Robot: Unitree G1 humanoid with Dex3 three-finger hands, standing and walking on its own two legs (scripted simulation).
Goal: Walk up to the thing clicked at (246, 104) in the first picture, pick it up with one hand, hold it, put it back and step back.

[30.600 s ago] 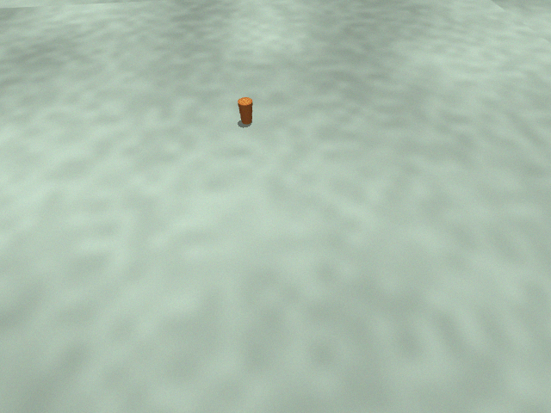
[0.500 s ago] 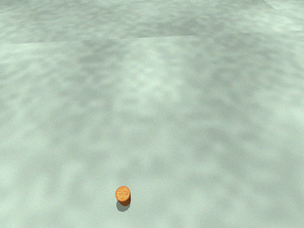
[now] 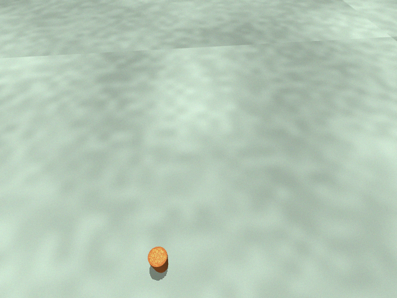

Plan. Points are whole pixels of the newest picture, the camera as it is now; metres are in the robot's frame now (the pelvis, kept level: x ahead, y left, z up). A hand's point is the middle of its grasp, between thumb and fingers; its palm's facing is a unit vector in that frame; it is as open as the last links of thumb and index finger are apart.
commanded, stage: stand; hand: left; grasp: from the side
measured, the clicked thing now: (159, 261) +0.39 +0.20 -0.71
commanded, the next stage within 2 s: step back in 0.72 s
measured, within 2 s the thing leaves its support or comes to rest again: neither
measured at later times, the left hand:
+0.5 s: hand out of the picture +0.08 +0.24 -0.16, palm faces -0.02 -0.94 -0.34, open 7.4 cm
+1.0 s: hand out of the picture +0.07 +0.26 -0.17, palm faces -0.04 -0.92 -0.40, open 7.4 cm
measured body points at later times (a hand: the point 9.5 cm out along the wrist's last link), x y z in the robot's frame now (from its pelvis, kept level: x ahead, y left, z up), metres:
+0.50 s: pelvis +0.01 +0.00 +0.00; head +0.02 +0.00 +0.45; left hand +0.08 +0.29 -0.14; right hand +0.08 -0.30 -0.14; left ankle +0.00 +0.11 -0.75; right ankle +0.00 -0.12 -0.75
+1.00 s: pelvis -0.04 -0.01 -0.02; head +0.03 -0.01 +0.43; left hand +0.07 +0.31 -0.14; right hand +0.06 -0.33 -0.15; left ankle +0.00 +0.11 -0.75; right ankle +0.00 -0.12 -0.75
